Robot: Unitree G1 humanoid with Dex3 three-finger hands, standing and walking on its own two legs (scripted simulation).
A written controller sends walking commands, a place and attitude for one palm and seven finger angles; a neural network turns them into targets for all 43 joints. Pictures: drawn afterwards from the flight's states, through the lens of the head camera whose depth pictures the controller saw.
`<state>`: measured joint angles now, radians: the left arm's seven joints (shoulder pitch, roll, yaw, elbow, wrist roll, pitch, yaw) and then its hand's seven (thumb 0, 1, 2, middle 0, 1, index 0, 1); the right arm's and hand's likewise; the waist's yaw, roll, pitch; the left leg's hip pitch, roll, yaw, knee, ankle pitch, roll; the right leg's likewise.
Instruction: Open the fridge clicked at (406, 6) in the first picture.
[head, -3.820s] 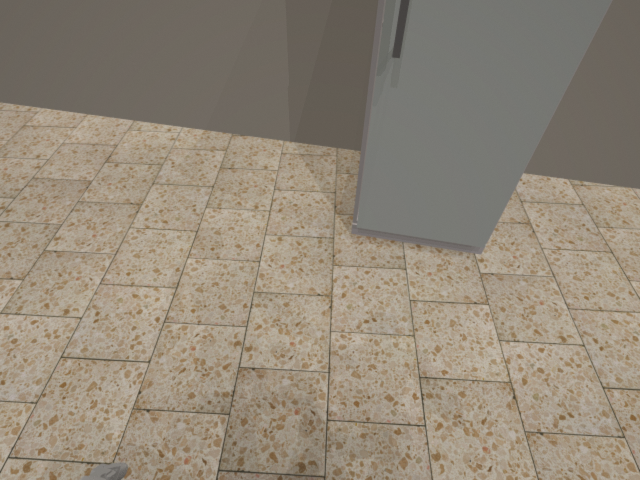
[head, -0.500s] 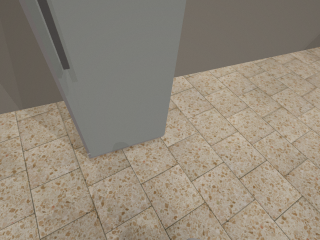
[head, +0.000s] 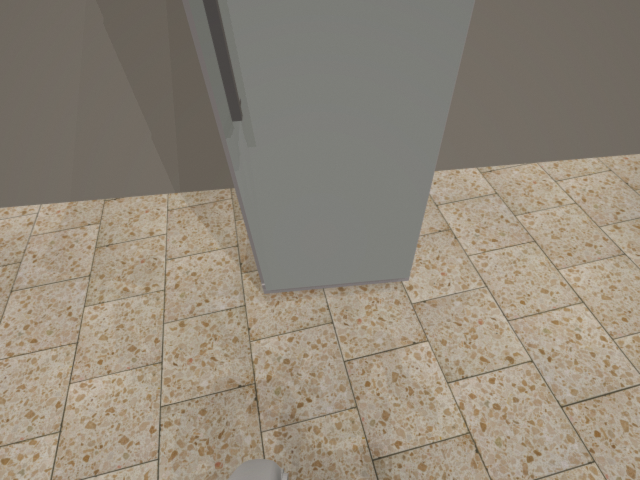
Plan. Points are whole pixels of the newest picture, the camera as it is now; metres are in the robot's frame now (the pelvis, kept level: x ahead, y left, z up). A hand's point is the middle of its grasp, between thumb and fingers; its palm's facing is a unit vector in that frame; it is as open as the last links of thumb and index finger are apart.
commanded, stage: take the last steps up to it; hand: left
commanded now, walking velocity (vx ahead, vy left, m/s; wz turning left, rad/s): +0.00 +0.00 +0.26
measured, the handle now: (213, 4) +0.78 +0.21 +0.24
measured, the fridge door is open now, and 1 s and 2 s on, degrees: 0 0 0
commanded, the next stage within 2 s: come to a stop and stand still in 1.14 s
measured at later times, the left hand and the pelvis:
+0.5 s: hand out of the picture +0.01 +0.23 -0.18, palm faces +0.11 -0.98 -0.18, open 7.4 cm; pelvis +0.03 +0.04 +0.00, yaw +5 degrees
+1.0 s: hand (222, 473) +0.16 +0.17 -0.18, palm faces +0.15 -0.98 -0.15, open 7.3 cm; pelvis +0.20 +0.00 +0.00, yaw +6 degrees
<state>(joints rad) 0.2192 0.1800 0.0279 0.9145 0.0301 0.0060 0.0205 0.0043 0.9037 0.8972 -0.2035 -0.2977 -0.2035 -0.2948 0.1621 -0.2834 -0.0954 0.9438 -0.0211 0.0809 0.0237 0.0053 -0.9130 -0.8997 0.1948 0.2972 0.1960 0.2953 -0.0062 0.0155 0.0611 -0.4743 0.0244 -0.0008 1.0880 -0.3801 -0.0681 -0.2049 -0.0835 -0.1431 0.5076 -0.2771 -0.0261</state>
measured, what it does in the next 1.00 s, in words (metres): walks ahead: left foot, then right foot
